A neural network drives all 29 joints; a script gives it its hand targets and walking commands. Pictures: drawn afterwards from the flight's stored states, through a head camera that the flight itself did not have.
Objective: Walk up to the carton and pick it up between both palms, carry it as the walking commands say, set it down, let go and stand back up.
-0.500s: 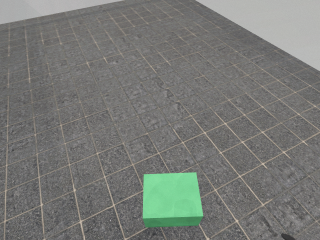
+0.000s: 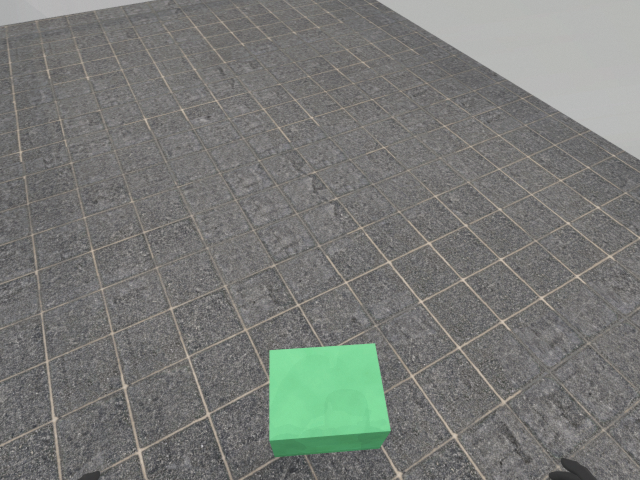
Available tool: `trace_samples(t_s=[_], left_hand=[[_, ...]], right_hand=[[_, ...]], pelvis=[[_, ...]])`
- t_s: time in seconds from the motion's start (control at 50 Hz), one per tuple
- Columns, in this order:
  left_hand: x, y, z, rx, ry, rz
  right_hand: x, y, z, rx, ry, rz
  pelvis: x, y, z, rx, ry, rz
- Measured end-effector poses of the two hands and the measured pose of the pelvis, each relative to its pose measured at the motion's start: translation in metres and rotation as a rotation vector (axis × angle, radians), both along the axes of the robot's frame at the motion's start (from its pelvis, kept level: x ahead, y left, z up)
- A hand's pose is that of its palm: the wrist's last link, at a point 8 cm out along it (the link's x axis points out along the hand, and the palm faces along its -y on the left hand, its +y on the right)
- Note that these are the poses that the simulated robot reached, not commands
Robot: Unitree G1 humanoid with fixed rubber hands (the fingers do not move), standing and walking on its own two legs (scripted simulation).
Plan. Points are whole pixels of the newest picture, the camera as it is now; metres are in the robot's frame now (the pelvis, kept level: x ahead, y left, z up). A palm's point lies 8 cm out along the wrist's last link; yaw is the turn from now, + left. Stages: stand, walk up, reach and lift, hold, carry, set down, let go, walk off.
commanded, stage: walk up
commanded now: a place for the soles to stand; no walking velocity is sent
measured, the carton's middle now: (325, 400) +0.42 -0.02 -0.66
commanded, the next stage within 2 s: none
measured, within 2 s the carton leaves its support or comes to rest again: neither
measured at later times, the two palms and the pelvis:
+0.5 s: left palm out of the picture +0.14 +0.26 -0.12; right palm out of the picture +0.09 -0.37 -0.09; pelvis +0.04 -0.05 +0.00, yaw +0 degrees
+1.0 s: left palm out of the picture +0.13 +0.28 -0.10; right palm out of the picture +0.12 -0.35 -0.08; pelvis +0.03 -0.03 +0.01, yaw +2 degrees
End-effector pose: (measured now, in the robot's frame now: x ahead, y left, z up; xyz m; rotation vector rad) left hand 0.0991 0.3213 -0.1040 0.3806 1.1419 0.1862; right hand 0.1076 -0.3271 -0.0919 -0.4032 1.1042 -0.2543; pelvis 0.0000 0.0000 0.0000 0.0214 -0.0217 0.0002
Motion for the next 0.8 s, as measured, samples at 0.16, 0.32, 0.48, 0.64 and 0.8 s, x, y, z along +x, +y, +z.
trace_samples(t_s=[0.16,0.32,0.48,0.64,0.8], left_hand=[[0.011,-0.014,0.0,0.022,0.003,-0.031],[0.009,-0.029,-0.006,0.014,0.01,0.021],[0.036,-0.06,-0.013,-0.043,0.002,0.009],[0.062,-0.064,0.002,-0.043,-0.065,0.018],[0.063,-0.047,0.011,-0.027,-0.099,0.045]], right_hand=[[-0.026,-0.053,-0.004,-0.075,0.014,-0.05],[-0.037,-0.053,-0.006,-0.058,0.099,-0.047],[-0.021,-0.042,-0.003,-0.008,0.093,-0.034],[0.02,-0.035,0.002,0.01,0.027,0.002],[0.029,-0.032,0.008,0.001,0.007,0.036]], pelvis=[[0.011,-0.025,-0.013,-0.019,-0.023,-0.047],[0.025,-0.039,-0.009,-0.034,-0.011,-0.019],[0.037,-0.048,-0.001,-0.034,-0.009,-0.009],[0.035,-0.046,0.007,-0.025,-0.02,0.011],[0.03,-0.042,0.009,-0.031,-0.025,0.027]])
